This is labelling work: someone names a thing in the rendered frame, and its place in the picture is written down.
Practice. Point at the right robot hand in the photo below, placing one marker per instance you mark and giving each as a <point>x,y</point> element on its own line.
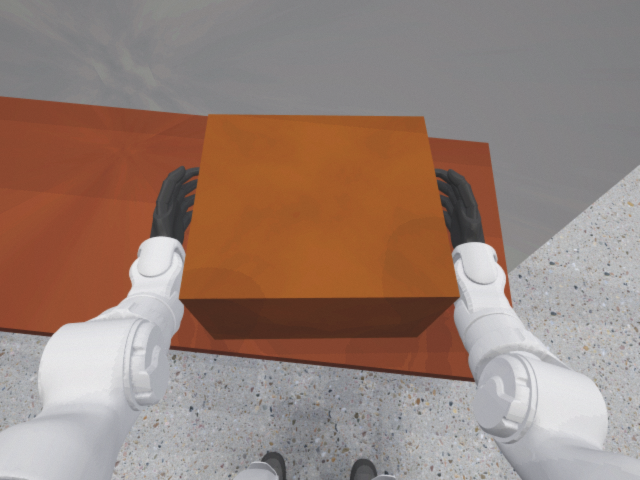
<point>462,217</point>

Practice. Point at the left robot forearm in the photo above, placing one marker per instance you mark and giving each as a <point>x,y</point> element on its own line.
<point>156,277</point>

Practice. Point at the right robot upper arm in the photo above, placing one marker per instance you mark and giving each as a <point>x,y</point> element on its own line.
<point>549,422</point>

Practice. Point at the robot left foot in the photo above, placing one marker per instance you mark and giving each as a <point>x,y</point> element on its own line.
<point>276,461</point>

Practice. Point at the robot foot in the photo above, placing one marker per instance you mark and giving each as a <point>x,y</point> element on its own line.
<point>276,461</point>
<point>363,469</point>

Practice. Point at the left robot hand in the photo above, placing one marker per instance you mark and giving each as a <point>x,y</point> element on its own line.
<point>170,218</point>

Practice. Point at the left robot upper arm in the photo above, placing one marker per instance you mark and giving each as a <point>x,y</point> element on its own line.
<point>96,379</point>

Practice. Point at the robot right foot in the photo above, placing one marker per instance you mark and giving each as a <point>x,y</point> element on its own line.
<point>363,469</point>

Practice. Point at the right robot forearm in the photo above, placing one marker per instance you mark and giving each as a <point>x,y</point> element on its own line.
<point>486,323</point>

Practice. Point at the table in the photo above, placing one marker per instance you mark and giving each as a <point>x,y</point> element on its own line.
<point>78,189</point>

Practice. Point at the carton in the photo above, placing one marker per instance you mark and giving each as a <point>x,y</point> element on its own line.
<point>317,226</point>

